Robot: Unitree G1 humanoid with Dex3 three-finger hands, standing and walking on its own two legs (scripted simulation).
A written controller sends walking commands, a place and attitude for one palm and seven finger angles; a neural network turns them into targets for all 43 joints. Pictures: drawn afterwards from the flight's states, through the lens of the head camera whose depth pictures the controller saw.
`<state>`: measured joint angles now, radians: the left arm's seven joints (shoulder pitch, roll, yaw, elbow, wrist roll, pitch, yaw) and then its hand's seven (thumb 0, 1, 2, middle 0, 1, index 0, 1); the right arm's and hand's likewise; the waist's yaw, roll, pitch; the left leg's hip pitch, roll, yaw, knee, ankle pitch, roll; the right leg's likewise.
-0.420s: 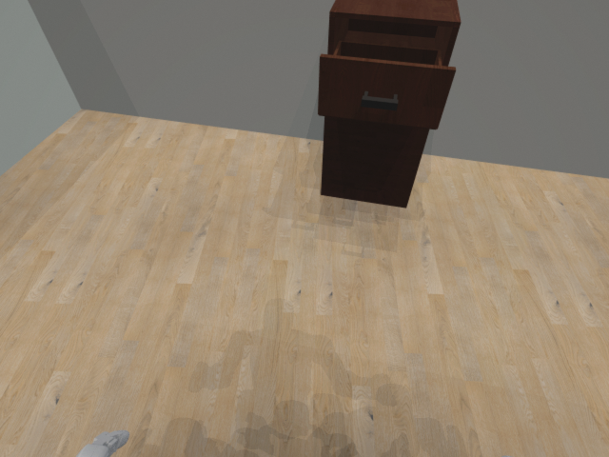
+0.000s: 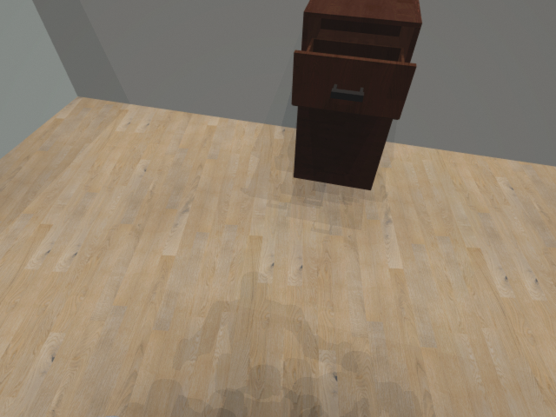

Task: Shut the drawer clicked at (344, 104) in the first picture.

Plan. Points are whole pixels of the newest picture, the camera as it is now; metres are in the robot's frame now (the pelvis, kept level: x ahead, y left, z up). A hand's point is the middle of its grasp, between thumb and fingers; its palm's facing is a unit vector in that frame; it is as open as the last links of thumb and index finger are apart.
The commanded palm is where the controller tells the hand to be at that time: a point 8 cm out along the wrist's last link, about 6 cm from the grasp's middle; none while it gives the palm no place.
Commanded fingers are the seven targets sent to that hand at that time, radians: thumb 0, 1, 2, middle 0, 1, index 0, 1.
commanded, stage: stand and wait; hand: left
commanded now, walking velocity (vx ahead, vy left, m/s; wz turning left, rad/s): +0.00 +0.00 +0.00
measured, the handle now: (347, 91) +1.05 -0.15 -0.06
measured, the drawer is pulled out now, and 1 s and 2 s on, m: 0.30 0.30 0.30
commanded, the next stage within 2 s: look at it before walking up in 0.50 s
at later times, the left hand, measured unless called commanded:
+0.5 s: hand out of the picture +0.06 +0.24 -0.15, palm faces -0.03 -0.94 -0.33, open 7.4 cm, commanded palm none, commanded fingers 0.00 0.90 0.90 -0.20 -0.30 -0.20 -0.30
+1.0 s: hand out of the picture +0.04 +0.25 -0.15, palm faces -0.03 -0.94 -0.33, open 7.4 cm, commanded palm none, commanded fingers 0.00 0.90 0.90 -0.20 -0.30 -0.20 -0.30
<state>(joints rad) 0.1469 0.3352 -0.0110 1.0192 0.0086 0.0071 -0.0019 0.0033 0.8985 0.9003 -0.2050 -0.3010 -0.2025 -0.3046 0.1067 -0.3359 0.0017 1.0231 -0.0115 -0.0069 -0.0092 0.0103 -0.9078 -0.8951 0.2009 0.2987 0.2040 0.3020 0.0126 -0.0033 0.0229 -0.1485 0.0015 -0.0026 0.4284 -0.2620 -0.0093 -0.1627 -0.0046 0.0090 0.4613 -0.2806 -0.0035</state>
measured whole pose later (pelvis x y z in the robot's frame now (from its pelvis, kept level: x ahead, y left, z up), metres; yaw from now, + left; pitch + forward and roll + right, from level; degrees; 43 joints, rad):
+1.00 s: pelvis -0.02 +0.00 +0.01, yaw -1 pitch -2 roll +0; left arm 0.15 0.34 -0.01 1.09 0.01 0.00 0.00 0.00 0.90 0.90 -0.20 -0.30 -0.20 -0.30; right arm 0.13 -0.34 0.00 1.11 0.00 -0.02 0.00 0.01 -0.91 -0.90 0.20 0.30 0.20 0.30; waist 0.01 0.00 0.02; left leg -0.13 0.01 0.01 0.36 -0.19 -0.01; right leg -0.15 0.00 0.02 0.38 -0.21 0.00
